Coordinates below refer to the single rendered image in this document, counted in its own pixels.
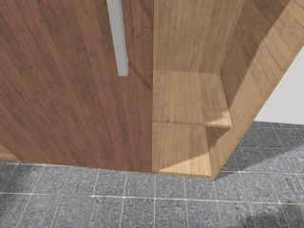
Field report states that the handle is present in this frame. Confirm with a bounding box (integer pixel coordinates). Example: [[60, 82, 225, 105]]
[[106, 0, 129, 76]]

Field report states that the wardrobe door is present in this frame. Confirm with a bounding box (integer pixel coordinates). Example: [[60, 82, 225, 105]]
[[0, 143, 11, 154], [0, 0, 154, 173]]

